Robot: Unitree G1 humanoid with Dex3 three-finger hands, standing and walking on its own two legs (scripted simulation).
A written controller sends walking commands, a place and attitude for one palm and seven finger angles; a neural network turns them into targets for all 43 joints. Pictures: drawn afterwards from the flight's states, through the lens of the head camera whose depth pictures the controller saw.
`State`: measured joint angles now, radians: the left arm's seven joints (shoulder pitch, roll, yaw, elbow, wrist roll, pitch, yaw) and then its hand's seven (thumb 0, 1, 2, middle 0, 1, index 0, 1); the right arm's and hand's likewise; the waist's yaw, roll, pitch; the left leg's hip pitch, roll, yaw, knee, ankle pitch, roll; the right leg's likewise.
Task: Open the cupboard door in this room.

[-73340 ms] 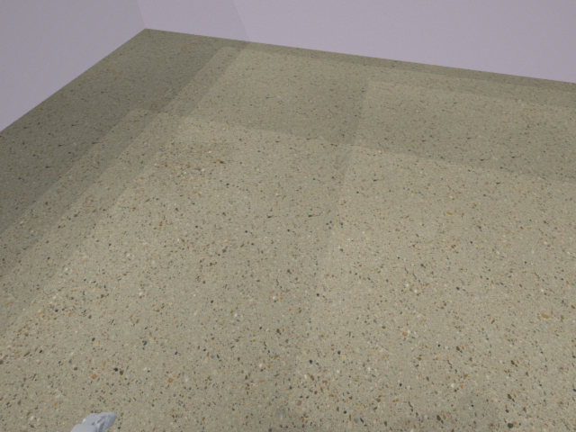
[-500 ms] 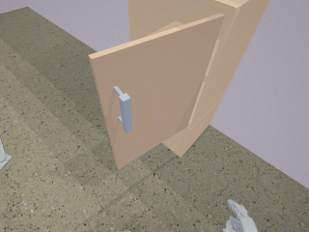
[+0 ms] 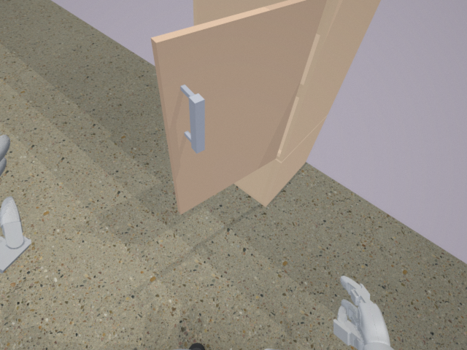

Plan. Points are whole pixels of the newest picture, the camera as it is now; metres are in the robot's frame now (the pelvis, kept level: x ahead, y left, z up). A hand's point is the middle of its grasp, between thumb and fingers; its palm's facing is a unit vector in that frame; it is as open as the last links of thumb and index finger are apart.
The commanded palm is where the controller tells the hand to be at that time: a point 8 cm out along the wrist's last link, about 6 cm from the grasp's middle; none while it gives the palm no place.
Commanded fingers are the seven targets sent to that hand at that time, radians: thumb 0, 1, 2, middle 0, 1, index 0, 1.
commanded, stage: stop stepping back and stand still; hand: left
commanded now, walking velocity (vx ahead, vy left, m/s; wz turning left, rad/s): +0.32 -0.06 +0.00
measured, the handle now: (192, 120) +0.54 +0.14 +0.04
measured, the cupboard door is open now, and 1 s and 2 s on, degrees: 77 77 77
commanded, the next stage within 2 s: let the arm hang, fingers relaxed in 0.64 s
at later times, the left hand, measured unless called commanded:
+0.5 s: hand out of the picture +0.11 +0.25 +0.15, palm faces +0.47 -0.76 -0.45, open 7.4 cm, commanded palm +0.05 +0.28 +0.17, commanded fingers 0.00 0.90 0.90 -0.20 -0.30 -0.20 -0.30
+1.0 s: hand out of the picture -0.03 +0.16 -0.16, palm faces +0.04 -0.98 -0.22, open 7.4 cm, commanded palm none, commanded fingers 0.00 0.90 0.90 -0.20 -0.30 -0.20 -0.30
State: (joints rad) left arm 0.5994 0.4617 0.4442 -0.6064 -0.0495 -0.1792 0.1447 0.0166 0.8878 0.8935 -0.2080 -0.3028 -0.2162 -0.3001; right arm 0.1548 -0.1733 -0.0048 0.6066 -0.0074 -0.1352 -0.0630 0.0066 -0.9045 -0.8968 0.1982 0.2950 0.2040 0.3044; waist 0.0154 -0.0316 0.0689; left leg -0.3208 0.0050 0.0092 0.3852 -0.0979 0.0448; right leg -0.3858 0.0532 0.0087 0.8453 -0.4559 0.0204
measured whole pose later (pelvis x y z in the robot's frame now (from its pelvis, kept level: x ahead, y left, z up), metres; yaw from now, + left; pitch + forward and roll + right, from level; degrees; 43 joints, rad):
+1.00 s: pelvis -0.10 -0.02 -0.01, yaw +4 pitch -1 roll +1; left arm 0.26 0.19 0.00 0.82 0.02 0.05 0.00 0.01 0.91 0.89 -0.19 -0.30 -0.20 -0.30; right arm 0.13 -0.25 0.00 0.91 -0.02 0.01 0.00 0.00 -0.91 -0.90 0.20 0.30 0.21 0.30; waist -0.02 0.01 0.03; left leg -0.30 -0.01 0.01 0.54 -0.22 0.00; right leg -0.22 0.01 -0.04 0.57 -0.33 -0.04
